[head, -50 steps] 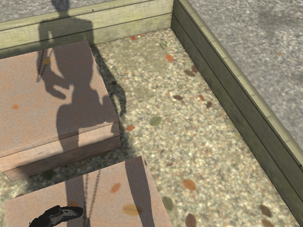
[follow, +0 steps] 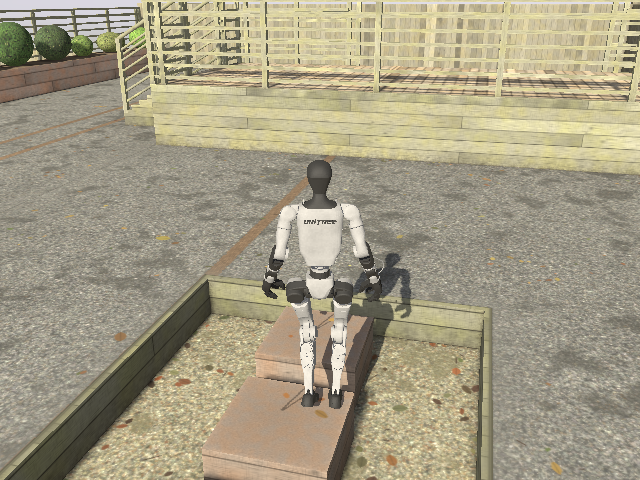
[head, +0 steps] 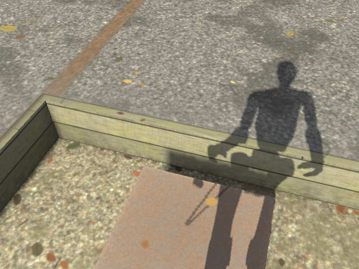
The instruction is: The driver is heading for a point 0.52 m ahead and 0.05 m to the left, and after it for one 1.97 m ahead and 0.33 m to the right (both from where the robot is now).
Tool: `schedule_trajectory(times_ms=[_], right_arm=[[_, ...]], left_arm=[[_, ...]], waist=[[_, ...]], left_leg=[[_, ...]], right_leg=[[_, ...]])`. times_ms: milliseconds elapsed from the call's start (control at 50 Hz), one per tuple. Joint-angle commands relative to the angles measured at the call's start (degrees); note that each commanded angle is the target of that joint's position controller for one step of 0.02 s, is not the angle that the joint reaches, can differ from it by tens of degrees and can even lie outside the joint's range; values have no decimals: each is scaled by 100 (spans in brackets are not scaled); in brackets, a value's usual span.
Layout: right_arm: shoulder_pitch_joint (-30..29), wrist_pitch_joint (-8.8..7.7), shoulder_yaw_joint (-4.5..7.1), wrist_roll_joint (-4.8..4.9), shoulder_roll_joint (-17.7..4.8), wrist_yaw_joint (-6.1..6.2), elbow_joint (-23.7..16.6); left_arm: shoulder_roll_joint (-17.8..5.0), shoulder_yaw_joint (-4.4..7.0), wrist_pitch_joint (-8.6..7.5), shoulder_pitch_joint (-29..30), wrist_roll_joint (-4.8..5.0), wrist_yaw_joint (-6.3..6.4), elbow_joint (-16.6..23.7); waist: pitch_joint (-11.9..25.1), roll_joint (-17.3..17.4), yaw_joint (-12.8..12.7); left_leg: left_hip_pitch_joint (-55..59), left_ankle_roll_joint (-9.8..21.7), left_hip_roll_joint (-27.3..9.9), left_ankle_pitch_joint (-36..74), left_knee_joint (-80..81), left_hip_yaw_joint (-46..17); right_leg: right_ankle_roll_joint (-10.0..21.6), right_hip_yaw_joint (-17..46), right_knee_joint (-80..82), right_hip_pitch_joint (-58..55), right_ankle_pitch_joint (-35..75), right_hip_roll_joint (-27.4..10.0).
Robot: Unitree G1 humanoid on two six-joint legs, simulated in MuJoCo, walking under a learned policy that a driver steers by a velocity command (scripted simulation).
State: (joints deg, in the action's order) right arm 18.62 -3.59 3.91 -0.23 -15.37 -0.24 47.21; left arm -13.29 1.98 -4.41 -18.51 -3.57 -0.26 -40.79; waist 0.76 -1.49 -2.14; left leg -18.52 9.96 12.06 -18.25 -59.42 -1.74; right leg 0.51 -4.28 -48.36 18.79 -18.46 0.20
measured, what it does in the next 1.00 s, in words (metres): walks ahead: left foot, then right foot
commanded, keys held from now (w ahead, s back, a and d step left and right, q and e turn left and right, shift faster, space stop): w+q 0.40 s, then w+e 0.04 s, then e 0.56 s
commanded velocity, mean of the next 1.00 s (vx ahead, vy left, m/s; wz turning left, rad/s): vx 0.33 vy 0.00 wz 0.14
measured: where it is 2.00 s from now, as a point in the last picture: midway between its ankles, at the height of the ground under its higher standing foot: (156, 258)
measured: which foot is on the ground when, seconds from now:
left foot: up 0.00-0.40, down 0.42-0.96, up 0.98-1.00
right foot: down 0.00-0.44, up 0.46-0.98, down 1.00-1.00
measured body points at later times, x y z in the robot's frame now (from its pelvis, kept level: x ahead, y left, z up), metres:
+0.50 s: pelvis +0.32 +0.12 -0.02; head +0.41 +0.13 +0.42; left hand +0.22 +0.36 -0.14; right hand +0.57 -0.04 -0.15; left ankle +0.47 +0.17 -0.71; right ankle +0.09 -0.09 -0.60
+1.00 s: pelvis +0.54 +0.20 +0.04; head +0.53 +0.22 +0.49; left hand +0.54 +0.45 -0.11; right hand +0.65 -0.04 -0.08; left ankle +0.47 +0.20 -0.65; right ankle +0.61 +0.13 -0.70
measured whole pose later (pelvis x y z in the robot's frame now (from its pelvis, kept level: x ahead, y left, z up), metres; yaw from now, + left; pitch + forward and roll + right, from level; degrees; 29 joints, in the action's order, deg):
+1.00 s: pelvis +0.54 +0.20 +0.04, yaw +8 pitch -2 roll +2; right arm 18.4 -3.1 0.1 1.9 -11.2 2.9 47.0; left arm -13.5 2.0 2.3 -19.7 -1.4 2.6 -46.2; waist -1.6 -5.1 -3.3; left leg -13.3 -4.4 4.3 -14.5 -46.5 15.6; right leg 10.4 -7.2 -31.0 17.9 1.4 -1.6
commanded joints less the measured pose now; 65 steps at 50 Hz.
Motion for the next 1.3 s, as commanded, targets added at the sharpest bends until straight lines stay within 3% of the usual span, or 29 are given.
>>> schedule_trajectory(times_ms=[20,80,140,220,280,320,340,420,440,460,480,540,580,620,680,840,940,960,980,1000,1020,1060,1100,1120,1140,1180,1200,1240,1300], right_arm=[[-644,-203,1,-9,-135,114,-1153],[-588,337,106,-389,-530,73,-877],[-1397,661,212,-271,-628,-30,-849],[-3274,421,100,-123,-370,-65,-1396],[-3656,456,8,-104,-276,-192,-1621],[-2773,507,-214,-139,118,-501,-1478],[-2803,539,-200,-145,103,-498,-1364],[70,463,69,-414,-757,-30,-407],[1050,451,157,-333,-998,108,-105],[973,400,204,27,-1343,199,-81],[1034,362,256,169,-1291,184,-282],[471,-44,-95,-19,-588,205,62],[38,-186,-242,32,-239,214,89],[-338,-85,-364,-167,-147,146,-153],[264,-254,-423,51,-95,-37,-86],[886,-226,-385,164,-189,250,306],[-864,-81,-93,262,-873,418,-466],[-1064,-69,29,369,-1038,449,-581],[-734,-17,-54,279,-664,372,-552],[-967,21,-212,50,-177,245,-800],[-535,52,-337,-47,392,133,-1116],[325,69,-306,-116,71,47,-1243],[-315,346,-446,-109,211,15,-1388],[312,488,-429,-165,339,-45,-1096],[107,538,-277,54,105,-26,-1274],[1372,436,-223,-25,67,53,-1042],[1410,313,-106,-171,-464,112,-932],[-114,149,19,-328,-842,380,-1673],[-1306,-123,-153,-227,-141,258,-1798]], left_arm=[[-701,120,10,-1068,57,-163,19],[-1136,269,-196,-468,333,-149,29],[-934,188,-382,-1145,111,-147,-495],[-831,245,-743,-1745,-155,-259,-966],[-683,182,-608,-1769,-66,-205,-1204],[-798,129,-359,-875,256,-129,-913],[-872,130,-266,-939,405,-10,-959],[-1649,310,56,-1213,415,147,-1151],[-1232,189,116,-1080,339,129,-1067],[-324,-119,241,-1426,582,105,-694],[-809,-34,252,-1079,580,196,-682],[-528,-48,227,-370,625,181,-654],[-363,-53,491,-704,455,244,-815],[-363,-44,664,-583,506,274,-675],[-535,35,780,-359,269,318,-723],[-372,44,767,110,282,149,-709],[-723,217,770,-1537,121,301,-731],[-845,314,751,-1949,217,356,-787],[-316,146,669,-1449,287,362,-735],[-354,111,546,-733,186,366,-443],[-583,121,402,-283,197,356,-251],[-1103,314,437,898,188,522,202],[-1062,311,571,894,50,498,390],[-876,249,548,921,182,416,527],[-763,212,475,1077,144,363,579],[-612,242,512,1883,216,308,870],[-304,185,461,1927,274,241,1260],[-376,212,355,996,93,238,1191],[-802,319,554,1189,136,101,1082]], waist=[[-364,6,385],[-1201,526,561],[-1625,408,3],[-2174,13,-527],[-2023,-113,-415],[-1348,177,177],[-923,358,-17],[282,-238,1276],[927,-501,1280],[2287,290,834],[3117,-810,931],[915,-345,493],[664,-150,-148],[271,30,-229],[-47,253,30],[-261,716,215],[129,1340,-923],[469,368,-1184],[779,-1690,-1034],[150,-1240,-590],[78,-562,177],[-411,164,1052],[-82,-602,533],[408,-703,524],[555,-709,699],[960,195,1641],[750,1764,1482],[527,2032,486],[-505,986,-136]], left_leg=[[-3228,-188,-409,-323,-3153,-928],[-3230,-718,-1226,302,-3039,-691],[-4011,-618,-1298,1379,-2680,-286],[-4845,-665,-1243,1795,-829,190],[-4501,-585,-1258,1730,56,374],[-1369,-330,-1322,3420,1815,781],[-615,-190,-922,3526,1824,1302],[2054,287,-364,1815,3216,1144],[4241,495,-1558,3460,2584,-197],[6494,1428,-3538,4728,2656,-3238],[5851,1128,-3226,4712,2861,-3387],[2543,368,-2589,4511,4190,-1581],[1105,-104,-2322,4128,4576,-1001],[508,-489,-2167,3383,4649,-413],[451,-985,-2285,4312,5091,-229],[1813,-1767,-2118,6797,4617,1046],[411,-2688,-1863,10321,3129,2082],[338,-2380,-1669,7758,1063,1776],[-174,-1717,-1134,199,-1053,1618],[-817,-1519,-1157,-1331,-2720,475],[-1580,-1469,-1128,-1398,-3087,-51],[-722,-1253,-1354,-372,-205,-606],[-121,-1149,-548,-1219,1215,857],[990,-1248,-206,533,128,1464],[807,-1272,-460,1506,277,925],[1909,-1574,-678,1336,1801,970],[2169,-1423,-1877,1498,2867,-488],[1337,-339,-3858,1637,4160,-3494],[-509,245,-3346,333,4424,-2334]], right_leg=[[471,2837,1836,-1716,5157,-2083],[1326,3103,3126,-243,2126,-2515],[1103,1787,2916,-660,1625,-1920],[583,835,3772,-1150,-867,-1315],[491,322,4350,-1716,326,-1211],[366,-631,4412,-359,1858,-1022],[414,-781,4713,-542,2489,-1033],[146,-1046,687,-1826,7355,-1024],[118,-810,-975,-169,3561,-615],[-240,253,-3377,2360,-1388,57],[20,1031,-3478,1795,-951,-125],[95,781,-2893,1171,-235,-380],[8,1148,-2855,252,393,-411],[-300,1159,-2001,564,61,-506],[-102,955,-1867,1092,1035,-556],[221,131,-1047,1935,1855,-332],[692,-996,877,-1287,604,148],[1156,-481,1755,-1635,1343,-71],[1460,67,2960,-2013,3604,-330],[1439,633,2606,-1137,3533,-510],[1694,1571,1866,-917,5898,-1067],[1610,1853,2439,869,3708,-1194],[1484,1811,2656,1102,2246,-536],[1493,1684,2436,1613,3023,-476],[1317,1454,1827,1761,2883,-12],[820,901,-132,2478,1694,580],[407,422,-1094,3268,639,1055],[-182,762,-3169,4125,-633,528],[-321,1105,-3351,3136,352,-213]])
